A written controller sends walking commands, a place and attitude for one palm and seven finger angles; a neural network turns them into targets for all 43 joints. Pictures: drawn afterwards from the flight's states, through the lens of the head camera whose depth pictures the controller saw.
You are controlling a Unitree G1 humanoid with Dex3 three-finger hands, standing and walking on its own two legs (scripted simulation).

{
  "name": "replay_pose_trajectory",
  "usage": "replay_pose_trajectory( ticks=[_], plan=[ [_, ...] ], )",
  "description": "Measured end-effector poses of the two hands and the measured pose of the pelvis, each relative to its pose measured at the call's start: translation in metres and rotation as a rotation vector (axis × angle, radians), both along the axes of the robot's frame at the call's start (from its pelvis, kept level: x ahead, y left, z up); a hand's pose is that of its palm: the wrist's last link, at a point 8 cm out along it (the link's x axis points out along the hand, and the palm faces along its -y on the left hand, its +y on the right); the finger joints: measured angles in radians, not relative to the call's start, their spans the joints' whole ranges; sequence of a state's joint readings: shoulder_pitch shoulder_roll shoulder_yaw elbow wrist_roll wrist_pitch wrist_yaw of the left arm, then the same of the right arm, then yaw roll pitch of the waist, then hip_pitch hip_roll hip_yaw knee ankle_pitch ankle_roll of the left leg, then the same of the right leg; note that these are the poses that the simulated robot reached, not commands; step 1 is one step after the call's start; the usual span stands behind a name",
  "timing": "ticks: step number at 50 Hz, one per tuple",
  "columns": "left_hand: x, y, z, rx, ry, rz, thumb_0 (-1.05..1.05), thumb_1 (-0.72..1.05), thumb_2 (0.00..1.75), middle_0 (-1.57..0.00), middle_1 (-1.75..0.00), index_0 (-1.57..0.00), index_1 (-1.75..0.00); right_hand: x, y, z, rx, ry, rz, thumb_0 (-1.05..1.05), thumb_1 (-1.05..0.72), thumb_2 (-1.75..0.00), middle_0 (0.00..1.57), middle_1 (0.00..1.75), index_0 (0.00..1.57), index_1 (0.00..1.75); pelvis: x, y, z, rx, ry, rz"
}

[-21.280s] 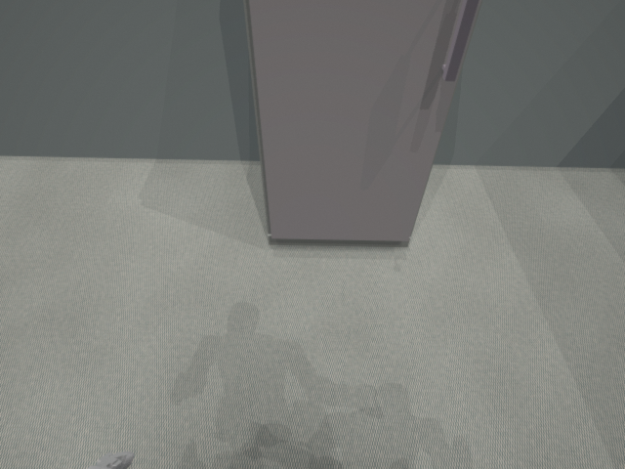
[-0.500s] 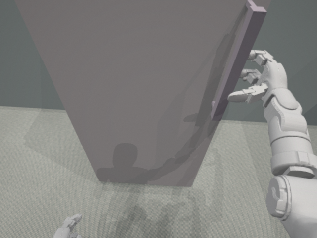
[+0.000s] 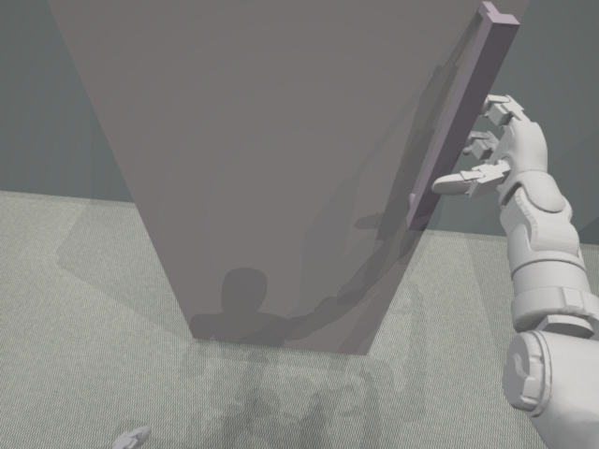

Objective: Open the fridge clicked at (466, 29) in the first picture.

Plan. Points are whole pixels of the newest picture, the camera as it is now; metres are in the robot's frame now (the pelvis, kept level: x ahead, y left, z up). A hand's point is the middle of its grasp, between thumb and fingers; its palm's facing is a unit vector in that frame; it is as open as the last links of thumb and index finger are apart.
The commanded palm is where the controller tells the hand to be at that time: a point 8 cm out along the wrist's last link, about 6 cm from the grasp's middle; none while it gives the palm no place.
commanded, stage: slide the fingers in behind the handle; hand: right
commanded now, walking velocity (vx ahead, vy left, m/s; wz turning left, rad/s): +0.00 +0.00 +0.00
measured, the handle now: (444, 136) +0.50 -0.14 +0.19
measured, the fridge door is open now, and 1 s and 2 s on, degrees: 0 0 0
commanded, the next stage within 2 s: grip the handle and tug to test in 1.52 s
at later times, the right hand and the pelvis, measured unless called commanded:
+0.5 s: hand (453, 149) +0.45 -0.13 +0.20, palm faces -0.02 +1.00 +0.01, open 14.0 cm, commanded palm +0.42 -0.19 +0.20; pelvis +0.00 +0.01 +0.00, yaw -1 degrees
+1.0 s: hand (436, 147) +0.45 -0.11 +0.20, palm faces -0.02 +1.00 +0.02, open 14.0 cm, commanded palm +0.43 -0.17 +0.20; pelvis +0.00 +0.00 +0.00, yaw +0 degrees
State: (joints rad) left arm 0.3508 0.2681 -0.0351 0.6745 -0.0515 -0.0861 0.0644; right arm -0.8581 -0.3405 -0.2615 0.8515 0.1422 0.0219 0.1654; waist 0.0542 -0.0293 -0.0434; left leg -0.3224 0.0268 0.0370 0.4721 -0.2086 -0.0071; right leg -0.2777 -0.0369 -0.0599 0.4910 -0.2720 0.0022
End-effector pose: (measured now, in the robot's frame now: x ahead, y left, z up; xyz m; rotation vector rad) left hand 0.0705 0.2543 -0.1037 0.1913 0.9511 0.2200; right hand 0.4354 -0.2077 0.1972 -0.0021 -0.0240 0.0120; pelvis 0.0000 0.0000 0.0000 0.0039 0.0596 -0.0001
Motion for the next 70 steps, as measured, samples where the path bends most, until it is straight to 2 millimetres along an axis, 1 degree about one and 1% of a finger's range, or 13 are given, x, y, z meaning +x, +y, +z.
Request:
replay_pose_trajectory(
  ticks=[7, 15, 22, 26, 32, 36, 41, 53, 57, 66, 70],
  plan=[
    [0.016, -0.003, 0.004, -0.008, -0.041, -0.019, 0.02, 0.90, 0.89, -0.20, -0.30, -0.20, -0.30, -0.006, 0.004, 0.006, 0.011, -0.023, 0.003, -0.01, 0.50, -0.30, 0.30, 1.20, 0.31, 1.20, 0.002, 0.001, 0.001, 0.000, -0.009, 0.000],
    [0.039, -0.004, 0.008, -0.009, -0.083, -0.052, 0.01, 0.90, 0.89, -0.20, -0.30, -0.20, -0.30, -0.010, 0.009, 0.002, 0.007, 0.013, -0.001, -0.01, 0.50, -0.30, 0.30, 1.20, 0.30, 1.20, 0.002, 0.003, 0.001, -0.001, -0.015, -0.011],
    [0.050, -0.006, 0.010, -0.011, -0.101, -0.069, 0.01, 0.90, 0.89, -0.20, -0.30, -0.20, -0.30, -0.010, 0.018, 0.007, 0.004, -0.010, 0.006, -0.01, 0.50, -0.30, 0.30, 1.20, 0.30, 1.20, 0.002, 0.005, 0.001, -0.001, -0.018, -0.016],
    [0.049, -0.005, 0.009, -0.011, -0.093, -0.065, 0.01, 0.90, 0.89, -0.20, -0.30, -0.20, -0.30, -0.007, 0.020, 0.004, 0.014, 0.015, 0.002, -0.01, 0.50, -0.30, 0.30, 1.20, 0.30, 1.20, 0.003, 0.007, 0.001, -0.002, -0.016, -0.015],
    [0.041, -0.002, 0.007, -0.011, -0.072, -0.049, 0.01, 0.90, 0.89, -0.20, -0.30, -0.20, -0.30, -0.005, 0.019, 0.002, 0.005, 0.017, -0.008, -0.01, 0.50, -0.30, 0.30, 1.20, 0.30, 1.20, 0.004, 0.007, 0.001, -0.002, -0.013, -0.011],
    [0.035, -0.001, 0.004, -0.011, -0.050, -0.045, 0.01, 0.90, 0.89, -0.20, -0.30, -0.20, -0.30, -0.005, 0.024, 0.004, 0.006, -0.004, 0.009, -0.01, 0.50, -0.30, 0.30, 1.20, 0.30, 1.20, 0.004, 0.007, 0.001, -0.001, -0.014, -0.012],
    [0.030, -0.001, 0.002, -0.011, -0.033, -0.035, 0.01, 0.90, 0.89, -0.20, -0.30, -0.20, -0.30, -0.003, 0.030, 0.001, 0.011, 0.020, 0.014, -0.01, 0.50, -0.30, 0.30, 1.20, 0.30, 1.20, 0.004, 0.006, 0.001, -0.001, -0.014, -0.012],
    [0.028, -0.005, 0.002, -0.021, -0.037, -0.031, 0.01, 0.90, 0.89, -0.20, -0.30, -0.20, -0.30, 0.000, 0.040, 0.001, 0.011, 0.011, 0.008, -0.01, 0.50, -0.30, 0.30, 1.20, 0.30, 1.20, 0.004, 0.005, 0.001, -0.002, -0.012, -0.005],
    [0.029, -0.005, 0.002, -0.020, -0.038, -0.033, 0.01, 0.90, 0.89, -0.20, -0.30, -0.20, -0.30, 0.000, 0.040, 0.000, 0.014, 0.018, 0.005, -0.01, 0.50, -0.30, 0.30, 1.20, 0.30, 1.20, 0.004, 0.005, 0.001, -0.002, -0.012, -0.004],
    [0.031, -0.004, 0.004, -0.014, -0.045, -0.034, 0.01, 0.90, 0.89, -0.20, -0.30, -0.20, -0.30, -0.002, 0.030, 0.001, 0.011, 0.010, -0.010, -0.01, 0.50, -0.30, 0.30, 1.20, 0.30, 1.20, 0.004, 0.004, 0.002, -0.001, -0.013, -0.004],
    [0.033, -0.004, 0.005, -0.012, -0.048, -0.039, 0.01, 0.90, 0.89, -0.20, -0.30, -0.20, -0.30, -0.005, 0.029, 0.002, 0.011, 0.001, 0.001, -0.01, 0.50, -0.30, 0.30, 1.20, 0.30, 1.20, 0.005, 0.003, 0.002, 0.000, -0.015, -0.007]
  ],
)
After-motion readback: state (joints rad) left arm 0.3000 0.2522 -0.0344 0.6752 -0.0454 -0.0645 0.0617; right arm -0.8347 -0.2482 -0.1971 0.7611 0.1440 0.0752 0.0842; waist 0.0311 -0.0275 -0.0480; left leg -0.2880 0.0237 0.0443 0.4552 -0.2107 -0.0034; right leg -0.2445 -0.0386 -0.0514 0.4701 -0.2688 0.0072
